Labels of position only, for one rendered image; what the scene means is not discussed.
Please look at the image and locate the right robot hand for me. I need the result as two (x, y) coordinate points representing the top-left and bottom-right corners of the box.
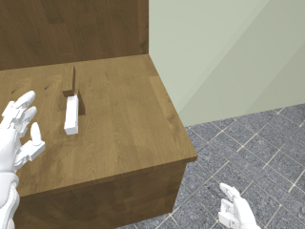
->
(218, 182), (256, 229)

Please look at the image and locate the left robot hand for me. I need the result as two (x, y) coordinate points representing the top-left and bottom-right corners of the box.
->
(0, 91), (46, 175)

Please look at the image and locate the counter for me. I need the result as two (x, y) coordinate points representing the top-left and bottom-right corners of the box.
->
(0, 0), (198, 229)

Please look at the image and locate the left robot forearm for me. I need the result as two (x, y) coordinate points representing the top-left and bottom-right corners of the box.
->
(0, 172), (20, 229)

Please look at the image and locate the tap lever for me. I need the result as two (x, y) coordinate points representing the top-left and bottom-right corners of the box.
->
(64, 95), (79, 135)

